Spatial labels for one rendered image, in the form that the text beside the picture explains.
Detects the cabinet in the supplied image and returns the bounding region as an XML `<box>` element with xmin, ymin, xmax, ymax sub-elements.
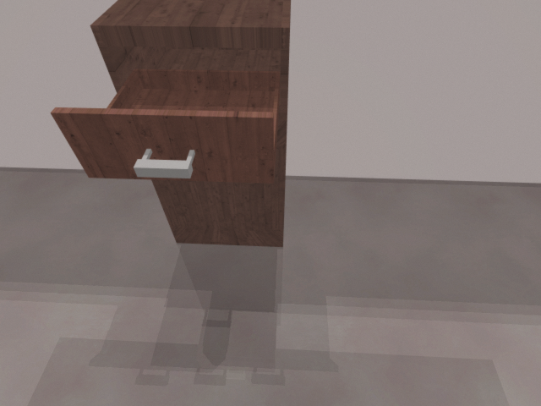
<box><xmin>90</xmin><ymin>0</ymin><xmax>291</xmax><ymax>247</ymax></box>

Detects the handle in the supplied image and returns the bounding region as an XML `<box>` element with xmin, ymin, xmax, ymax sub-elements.
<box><xmin>134</xmin><ymin>149</ymin><xmax>195</xmax><ymax>178</ymax></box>

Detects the drawer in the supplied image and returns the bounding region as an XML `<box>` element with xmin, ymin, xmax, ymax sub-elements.
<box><xmin>51</xmin><ymin>69</ymin><xmax>280</xmax><ymax>184</ymax></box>

